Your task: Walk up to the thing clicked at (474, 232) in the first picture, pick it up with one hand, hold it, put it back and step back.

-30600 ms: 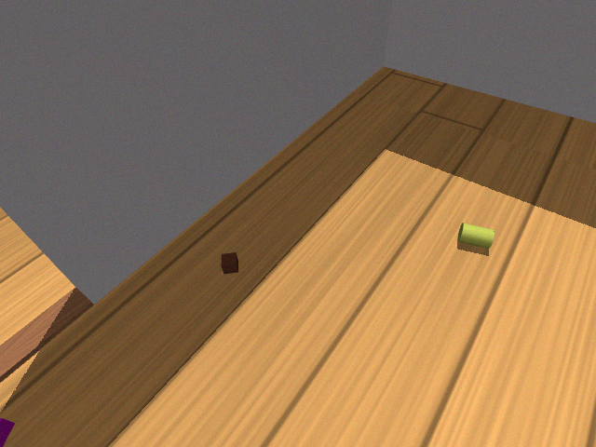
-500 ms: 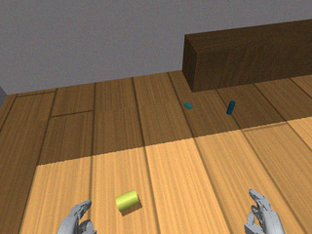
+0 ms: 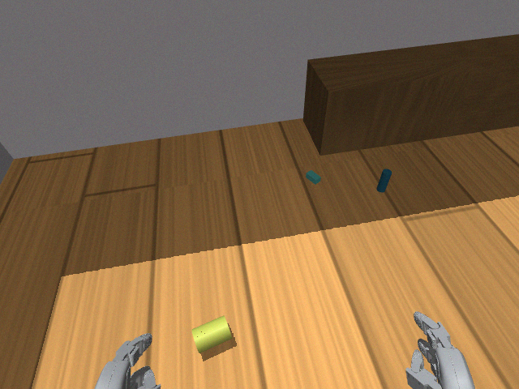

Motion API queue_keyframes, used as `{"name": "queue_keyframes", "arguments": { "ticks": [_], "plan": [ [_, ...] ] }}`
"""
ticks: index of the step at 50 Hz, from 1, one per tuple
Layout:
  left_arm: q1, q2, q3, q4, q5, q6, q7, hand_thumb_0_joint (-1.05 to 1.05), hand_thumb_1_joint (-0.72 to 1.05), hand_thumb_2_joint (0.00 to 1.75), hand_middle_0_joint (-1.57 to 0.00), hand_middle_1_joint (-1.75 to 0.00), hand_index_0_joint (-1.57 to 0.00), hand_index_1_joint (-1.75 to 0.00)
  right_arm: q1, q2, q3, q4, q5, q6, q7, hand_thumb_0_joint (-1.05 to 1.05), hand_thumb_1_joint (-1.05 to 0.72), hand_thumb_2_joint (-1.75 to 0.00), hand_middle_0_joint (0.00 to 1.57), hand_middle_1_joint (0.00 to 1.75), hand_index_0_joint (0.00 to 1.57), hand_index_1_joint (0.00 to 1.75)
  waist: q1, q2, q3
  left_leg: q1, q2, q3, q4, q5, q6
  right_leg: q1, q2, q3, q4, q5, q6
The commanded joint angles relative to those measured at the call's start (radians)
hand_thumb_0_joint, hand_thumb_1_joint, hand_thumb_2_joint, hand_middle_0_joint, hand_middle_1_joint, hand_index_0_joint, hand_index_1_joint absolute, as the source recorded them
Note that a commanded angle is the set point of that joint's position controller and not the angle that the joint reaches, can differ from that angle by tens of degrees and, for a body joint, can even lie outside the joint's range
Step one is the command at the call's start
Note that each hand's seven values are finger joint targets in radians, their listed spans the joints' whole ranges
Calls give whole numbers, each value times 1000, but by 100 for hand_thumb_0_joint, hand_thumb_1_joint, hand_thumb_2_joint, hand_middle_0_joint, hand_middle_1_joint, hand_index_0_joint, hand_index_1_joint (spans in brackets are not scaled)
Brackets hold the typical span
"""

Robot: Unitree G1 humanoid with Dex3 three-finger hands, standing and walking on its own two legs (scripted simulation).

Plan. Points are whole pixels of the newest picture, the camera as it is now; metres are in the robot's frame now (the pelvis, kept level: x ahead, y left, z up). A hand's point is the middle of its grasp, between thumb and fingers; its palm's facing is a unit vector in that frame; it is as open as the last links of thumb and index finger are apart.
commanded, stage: stand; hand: left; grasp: from above
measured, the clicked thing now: (212, 333) +0.45 +0.21 -0.67
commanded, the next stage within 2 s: none
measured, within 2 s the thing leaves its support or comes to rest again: neither
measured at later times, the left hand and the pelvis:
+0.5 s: hand out of the picture +0.05 +0.25 -0.11, palm faces +0.03 -0.95 -0.32, open 7.4 cm; pelvis +0.00 +0.01 +0.05, yaw +0 degrees
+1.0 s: hand out of the picture +0.03 +0.25 -0.09, palm faces +0.04 -0.94 -0.34, open 7.4 cm; pelvis -0.01 +0.00 +0.07, yaw +1 degrees
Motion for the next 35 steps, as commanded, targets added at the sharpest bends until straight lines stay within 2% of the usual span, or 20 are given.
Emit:
{"name": "queue_keyframes", "arguments": {
  "ticks": [1, 2, 3, 5, 6, 9, 12, 13, 14, 18, 20, 23, 25, 27, 32, 35],
  "plan": [
    [-229, 210, 85, 340, 127, -331, 46, 0, 90, 90, -20, -30, -20, -30, -154, -248, -112, 105, -120, 87, 77, 0, -90, -90, 20, 30, 20, 30, 77, -115, 102, 151, -3, 9, -249, 329, 92, 243, -64, 121, -247, 137, -89],
    [-229, 224, 81, 389, 134, -366, 41, 0, 90, 90, -20, -30, -20, -30, -144, -242, -111, 100, -121, 106, 96, 0, -90, -90, 20, 30, 20, 30, 53, -153, 89, 186, -15, 22, -244, 300, 89, 227, -82, 167, -273, 122, -108],
    [-251, 224, 70, 419, 131, -385, 32, 0, 90, 90, -20, -30, -20, -30, -126, -239, -105, 94, -121, 121, 110, 0, -90, -90, 20, 30, 20, 30, 35, -99, 109, 193, -21, 6, -271, 270, 84, 197, -60, 152, -276, 126, -105],
    [-277, 223, 62, 494, 125, -413, 23, 0, 90, 90, -20, -30, -20, -30, -120, -213, -101, 137, -75, 129, 143, 0, -90, -90, 20, 30, 20, 30, 59, -43, 73, 256, -21, -3, -314, 240, 84, 282, -72, 119, -253, 163, -83],
    [-279, 217, 63, 534, 121, -417, 21, 0, 90, 90, -20, -30, -20, -30, -145, -213, -107, 150, -63, 136, 153, 0, -90, -90, 20, 30, 20, 30, 75, -84, 89, 274, -24, 9, -316, 235, 78, 263, -79, 134, -286, 150, -81],
    [-308, 209, 65, 655, 106, -432, 23, 0, 90, 90, -20, -30, -20, -30, -147, -216, -118, 194, -52, 150, 164, 0, -90, -90, 20, 30, 20, 30, 69, -66, 68, 325, -11, -13, -344, 259, 76, 280, -83, 124, -326, 160, -63],
    [-313, 203, 66, 756, 104, -455, 25, 0, 90, 90, -20, -30, -20, -30, -153, -225, -121, 236, -58, 161, 164, 0, -90, -90, 20, 30, 20, 30, 72, -19, 64, 366, 21, -50, -399, 312, 87, 334, -67, 86, -319, 238, -44],
    [-319, 199, 64, 787, 104, -461, 25, 0, 90, 90, -20, -30, -20, -30, -157, -225, -120, 249, -59, 162, 162, 0, -90, -90, 20, 30, 20, 30, 71, -19, 72, 379, 26, -57, -414, 357, 86, 344, -64, 83, -324, 275, -41],
    [-322, 196, 62, 814, 100, -462, 25, 0, 90, 90, -20, -30, -20, -30, -157, -230, -118, 261, -58, 166, 159, 0, -90, -90, 20, 30, 20, 30, 71, 1, 101, 374, 34, -71, -451, 351, 88, 346, -54, 74, -335, 266, -37],
    [-316, 210, 62, 926, 98, -473, 29, 0, 90, 90, -20, -30, -20, -30, -159, -238, -120, 320, -50, 182, 150, 0, -90, -90, 20, 30, 20, 30, 68, -24, 125, 416, 35, -65, -476, 397, 80, 400, -71, 79, -404, 334, -47],
    [-313, 220, 61, 974, 94, -476, 30, 0, 90, 90, -20, -30, -20, -30, -140, -242, -118, 350, -45, 189, 145, 0, -90, -90, 20, 30, 20, 30, 57, -49, 133, 453, 31, -53, -493, 397, 75, 416, -82, 93, -447, 353, -50],
    [-329, 224, 56, 1029, 89, -474, 32, 0, 90, 90, -20, -30, -20, -30, -149, -246, -113, 383, -41, 199, 143, 0, -90, -90, 20, 30, 20, 30, 54, -22, 170, 451, 42, -68, -563, 335, 72, 443, -83, 88, -500, 314, -43],
    [-335, 228, 54, 1060, 88, -475, 31, 0, 90, 90, -20, -30, -20, -30, -147, -251, -110, 406, -39, 199, 143, 0, -90, -90, 20, 30, 20, 30, 50, -30, 165, 475, 46, -67, -584, 382, 66, 475, -88, 90, -521, 341, -42],
    [-334, 228, 50, 1093, 87, -474, 31, 0, 90, 90, -20, -30, -20, -30, -153, -254, -107, 427, -36, 201, 142, 0, -90, -90, 20, 30, 20, 30, 56, -9, 182, 480, 52, -75, -619, 377, 61, 493, -83, 81, -543, 323, -35],
    [-331, 230, 43, 1161, 87, -471, 27, 0, 90, 90, -20, -30, -20, -30, -172, -263, -102, 467, -31, 203, 142, 0, -90, -90, 20, 30, 20, 30, 60, -8, 215, 493, 59, -85, -694, 300, 55, 520, -82, 73, -590, 299, -24],
    [-343, 232, 41, 1185, 91, -473, 25, 0, 90, 90, -20, -30, -20, -30, -185, -265, -102, 480, -30, 204, 144, 0, -90, -90, 20, 30, 20, 30, 58, -14, 222, 499, 58, -83, -712, 291, 49, 530, -89, 74, -610, 297, -24]
  ]
}}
